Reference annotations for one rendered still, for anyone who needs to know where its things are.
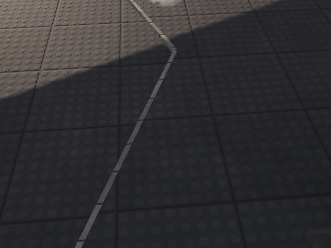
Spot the right robot hand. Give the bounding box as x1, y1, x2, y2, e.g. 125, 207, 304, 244
306, 229, 331, 246

